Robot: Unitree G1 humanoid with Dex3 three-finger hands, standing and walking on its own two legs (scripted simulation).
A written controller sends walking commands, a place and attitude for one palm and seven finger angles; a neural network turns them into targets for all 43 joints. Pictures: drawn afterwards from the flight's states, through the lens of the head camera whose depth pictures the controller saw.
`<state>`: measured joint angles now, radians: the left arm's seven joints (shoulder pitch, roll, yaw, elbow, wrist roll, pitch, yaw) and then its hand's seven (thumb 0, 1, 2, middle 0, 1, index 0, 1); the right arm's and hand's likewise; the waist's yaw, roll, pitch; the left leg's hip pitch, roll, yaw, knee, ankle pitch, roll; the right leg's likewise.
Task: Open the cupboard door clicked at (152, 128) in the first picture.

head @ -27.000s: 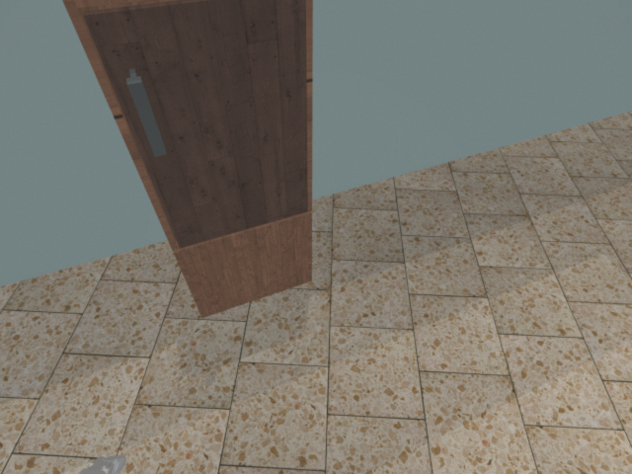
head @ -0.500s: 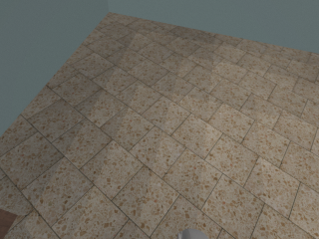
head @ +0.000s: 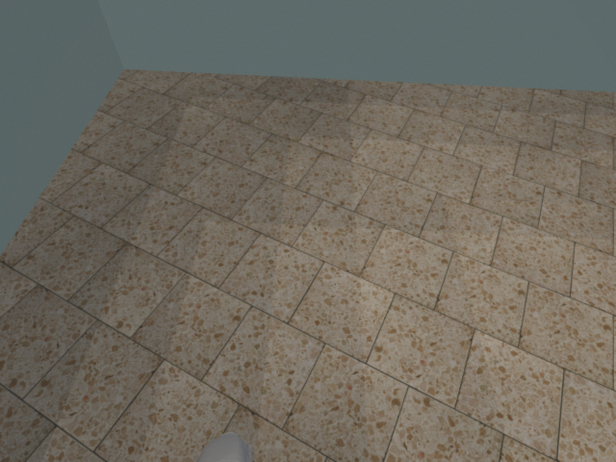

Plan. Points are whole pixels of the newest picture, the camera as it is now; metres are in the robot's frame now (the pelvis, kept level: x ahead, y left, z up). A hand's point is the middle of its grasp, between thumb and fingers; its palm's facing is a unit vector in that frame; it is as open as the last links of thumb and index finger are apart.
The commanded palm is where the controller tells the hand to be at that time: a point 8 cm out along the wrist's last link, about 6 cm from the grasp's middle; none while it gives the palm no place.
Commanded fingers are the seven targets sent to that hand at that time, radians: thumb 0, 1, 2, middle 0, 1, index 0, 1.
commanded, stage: walk to a spot facing it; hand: left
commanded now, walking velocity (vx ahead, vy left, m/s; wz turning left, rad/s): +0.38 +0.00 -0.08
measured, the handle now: out of the picture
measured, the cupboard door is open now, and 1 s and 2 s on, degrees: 42 42 42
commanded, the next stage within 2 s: turn to face it in 0.50 s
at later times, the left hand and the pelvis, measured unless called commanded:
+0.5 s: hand (202, 337) +0.34 +0.19 -0.17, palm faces -0.10 -0.97 -0.20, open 7.3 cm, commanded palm none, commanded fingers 0.00 0.90 0.90 -0.20 -0.30 -0.20 -0.30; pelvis +0.25 +0.01 +0.00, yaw -6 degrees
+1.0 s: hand (232, 281) +0.48 +0.16 -0.21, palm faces +0.07 -0.98 -0.16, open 7.3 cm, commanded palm none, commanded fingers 0.00 0.90 0.90 -0.20 -0.30 -0.20 -0.30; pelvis +0.44 -0.02 -0.03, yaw +3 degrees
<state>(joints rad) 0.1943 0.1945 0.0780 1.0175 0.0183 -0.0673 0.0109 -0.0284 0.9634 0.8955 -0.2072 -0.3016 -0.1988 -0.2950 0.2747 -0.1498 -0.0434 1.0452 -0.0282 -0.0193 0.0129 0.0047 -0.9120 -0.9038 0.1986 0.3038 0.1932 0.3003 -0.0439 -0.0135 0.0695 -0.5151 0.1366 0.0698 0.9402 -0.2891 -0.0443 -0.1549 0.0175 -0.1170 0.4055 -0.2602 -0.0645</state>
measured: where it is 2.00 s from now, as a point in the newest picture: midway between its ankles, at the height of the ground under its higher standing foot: (325, 349)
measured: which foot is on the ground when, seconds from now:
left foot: up 0.00-0.14, down 0.16-0.56, up 0.58-0.90, down 0.92-1.00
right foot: down 0.00-0.18, up 0.20-0.54, down 0.56-0.92, up 0.94-1.00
